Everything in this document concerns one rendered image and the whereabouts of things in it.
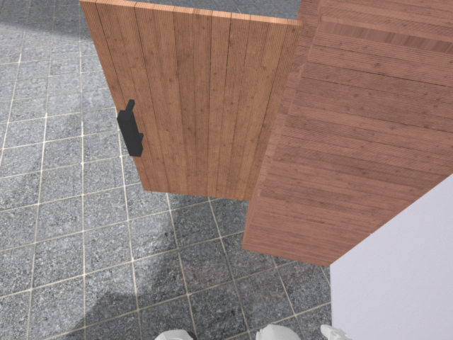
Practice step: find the cupboard door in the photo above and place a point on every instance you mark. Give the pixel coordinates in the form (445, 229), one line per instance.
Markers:
(207, 86)

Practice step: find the handle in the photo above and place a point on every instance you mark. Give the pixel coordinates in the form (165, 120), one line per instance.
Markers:
(129, 130)

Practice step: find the robot right thigh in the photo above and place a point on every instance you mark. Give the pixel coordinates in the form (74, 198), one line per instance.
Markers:
(276, 332)

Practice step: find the robot right hand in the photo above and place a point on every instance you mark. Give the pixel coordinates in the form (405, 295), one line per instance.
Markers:
(332, 333)

